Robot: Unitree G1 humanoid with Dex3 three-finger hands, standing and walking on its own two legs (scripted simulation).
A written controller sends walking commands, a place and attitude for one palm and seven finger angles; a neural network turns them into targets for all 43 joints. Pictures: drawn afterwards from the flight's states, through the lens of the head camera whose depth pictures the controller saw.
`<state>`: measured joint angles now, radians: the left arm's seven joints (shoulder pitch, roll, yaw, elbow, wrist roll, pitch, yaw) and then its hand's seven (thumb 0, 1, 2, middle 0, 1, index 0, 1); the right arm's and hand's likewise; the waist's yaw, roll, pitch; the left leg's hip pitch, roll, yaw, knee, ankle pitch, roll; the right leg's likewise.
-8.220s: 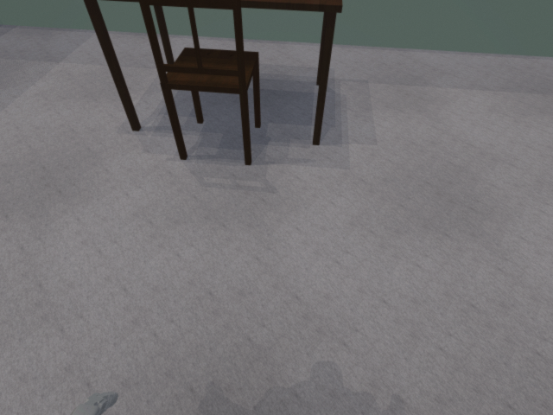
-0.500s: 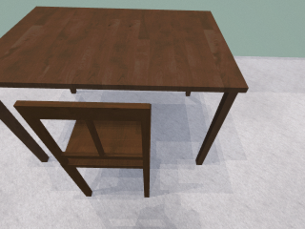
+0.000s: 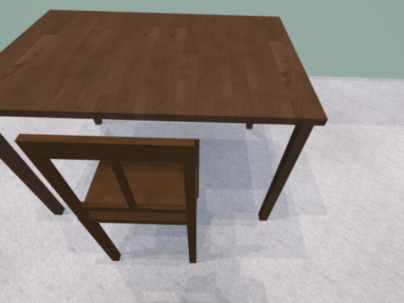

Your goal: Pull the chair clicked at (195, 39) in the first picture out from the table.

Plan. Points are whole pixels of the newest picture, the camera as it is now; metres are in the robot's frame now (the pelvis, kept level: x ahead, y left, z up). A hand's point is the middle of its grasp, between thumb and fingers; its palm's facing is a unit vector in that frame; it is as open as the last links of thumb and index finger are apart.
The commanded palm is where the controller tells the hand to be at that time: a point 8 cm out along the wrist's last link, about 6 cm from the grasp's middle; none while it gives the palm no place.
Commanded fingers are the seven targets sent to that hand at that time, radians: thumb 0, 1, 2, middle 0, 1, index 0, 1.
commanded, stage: raise the hand toward the chair's back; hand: left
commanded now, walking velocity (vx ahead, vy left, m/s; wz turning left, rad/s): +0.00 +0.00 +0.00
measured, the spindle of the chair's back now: (124, 184) +0.42 +0.25 -0.11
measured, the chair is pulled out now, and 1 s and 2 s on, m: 0.00 0.00 0.00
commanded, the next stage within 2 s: none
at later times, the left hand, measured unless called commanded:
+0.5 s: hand out of the picture +0.11 +0.15 -0.10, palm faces +0.08 -1.00 +0.04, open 9.5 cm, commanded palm +0.11 +0.22 -0.06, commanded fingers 0.00 0.34 0.66 -0.14 -0.21 -0.14 -0.21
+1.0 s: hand (100, 288) +0.16 +0.21 -0.05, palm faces +0.11 -0.99 -0.07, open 13.9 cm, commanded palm +0.13 +0.25 -0.05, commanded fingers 0.00 -0.24 0.41 -0.09 -0.12 -0.09 -0.12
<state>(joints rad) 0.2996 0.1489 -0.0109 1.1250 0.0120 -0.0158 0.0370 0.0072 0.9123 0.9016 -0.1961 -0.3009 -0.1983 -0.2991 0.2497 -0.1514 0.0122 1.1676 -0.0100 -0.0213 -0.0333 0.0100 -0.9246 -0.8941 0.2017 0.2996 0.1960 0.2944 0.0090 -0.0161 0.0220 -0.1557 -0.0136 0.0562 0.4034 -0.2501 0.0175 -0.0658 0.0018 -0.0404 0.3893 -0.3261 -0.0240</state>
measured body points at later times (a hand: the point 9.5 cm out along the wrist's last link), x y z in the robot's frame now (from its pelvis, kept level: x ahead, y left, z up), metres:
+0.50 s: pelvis -0.07 -0.02 -0.09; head -0.02 -0.01 +0.36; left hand +0.10 +0.21 -0.10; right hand +0.16 -0.28 -0.13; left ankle -0.02 +0.11 -0.74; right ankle -0.07 -0.10 -0.74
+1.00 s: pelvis -0.08 +0.01 -0.10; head +0.00 +0.01 +0.35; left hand +0.14 +0.26 -0.04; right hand +0.07 -0.23 -0.19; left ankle -0.02 +0.11 -0.74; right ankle -0.07 -0.10 -0.74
